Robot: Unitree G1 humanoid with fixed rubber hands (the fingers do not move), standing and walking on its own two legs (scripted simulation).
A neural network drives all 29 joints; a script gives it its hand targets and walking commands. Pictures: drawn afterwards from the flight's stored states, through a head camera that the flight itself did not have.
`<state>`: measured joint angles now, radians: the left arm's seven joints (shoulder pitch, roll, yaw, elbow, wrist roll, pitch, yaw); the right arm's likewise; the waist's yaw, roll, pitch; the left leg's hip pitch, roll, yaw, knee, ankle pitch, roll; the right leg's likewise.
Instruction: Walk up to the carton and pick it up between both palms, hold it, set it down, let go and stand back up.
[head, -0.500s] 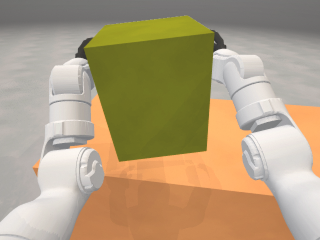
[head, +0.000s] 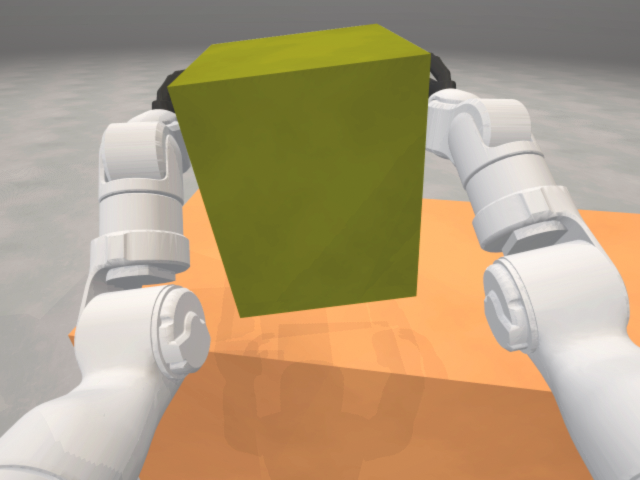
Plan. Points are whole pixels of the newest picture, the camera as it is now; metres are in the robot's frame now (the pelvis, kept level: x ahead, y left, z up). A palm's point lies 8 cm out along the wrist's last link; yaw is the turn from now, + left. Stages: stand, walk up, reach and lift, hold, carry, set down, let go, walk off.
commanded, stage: hold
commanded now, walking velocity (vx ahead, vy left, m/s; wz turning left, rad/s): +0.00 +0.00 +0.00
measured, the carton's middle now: (310, 166) +0.36 -0.01 +0.30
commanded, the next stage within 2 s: none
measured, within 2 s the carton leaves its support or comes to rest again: neither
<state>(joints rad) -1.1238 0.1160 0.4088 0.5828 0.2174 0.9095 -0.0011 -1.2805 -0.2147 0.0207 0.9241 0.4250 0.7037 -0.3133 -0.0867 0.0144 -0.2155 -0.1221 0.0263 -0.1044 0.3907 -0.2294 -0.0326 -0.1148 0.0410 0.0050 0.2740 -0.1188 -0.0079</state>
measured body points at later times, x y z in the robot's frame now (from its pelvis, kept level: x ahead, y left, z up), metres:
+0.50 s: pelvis +0.00 +0.01 +0.00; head -0.09 +0.02 +0.44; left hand +0.40 +0.15 +0.33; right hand +0.38 -0.15 +0.34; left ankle -0.01 +0.14 -0.75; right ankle +0.02 -0.12 -0.75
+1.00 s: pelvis +0.00 +0.01 +0.00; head -0.09 +0.02 +0.44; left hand +0.39 +0.15 +0.33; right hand +0.38 -0.15 +0.34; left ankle -0.01 +0.14 -0.75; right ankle +0.02 -0.12 -0.75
